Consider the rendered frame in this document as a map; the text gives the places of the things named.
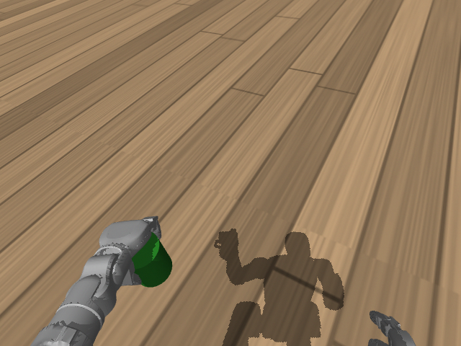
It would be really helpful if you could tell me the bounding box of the right robot hand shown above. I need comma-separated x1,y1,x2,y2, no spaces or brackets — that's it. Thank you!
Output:
368,311,416,346

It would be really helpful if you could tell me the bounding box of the mug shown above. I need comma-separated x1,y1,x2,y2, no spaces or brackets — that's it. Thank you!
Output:
132,232,172,288

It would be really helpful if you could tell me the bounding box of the left robot arm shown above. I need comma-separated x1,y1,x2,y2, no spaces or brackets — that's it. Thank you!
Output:
30,244,132,346

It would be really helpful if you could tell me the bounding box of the left robot hand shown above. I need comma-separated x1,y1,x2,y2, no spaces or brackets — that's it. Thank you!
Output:
99,216,161,286

